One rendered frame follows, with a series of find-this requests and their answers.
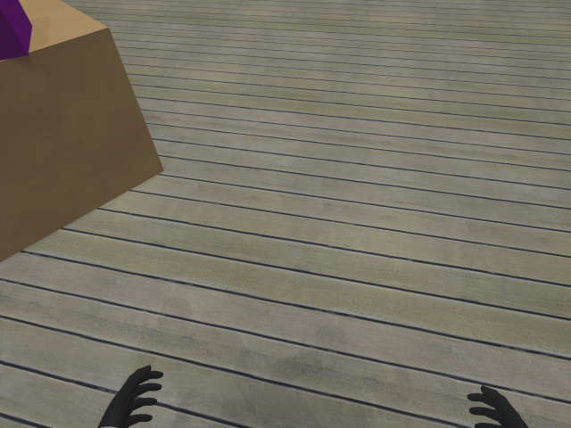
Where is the pedestal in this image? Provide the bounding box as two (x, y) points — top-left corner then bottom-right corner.
(0, 0), (164, 262)

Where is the robot left hand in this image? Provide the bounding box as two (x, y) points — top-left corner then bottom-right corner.
(97, 365), (163, 428)

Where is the robot right hand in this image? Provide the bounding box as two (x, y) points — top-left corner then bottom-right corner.
(467, 385), (528, 428)

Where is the carton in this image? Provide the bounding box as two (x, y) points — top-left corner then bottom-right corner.
(0, 0), (32, 61)

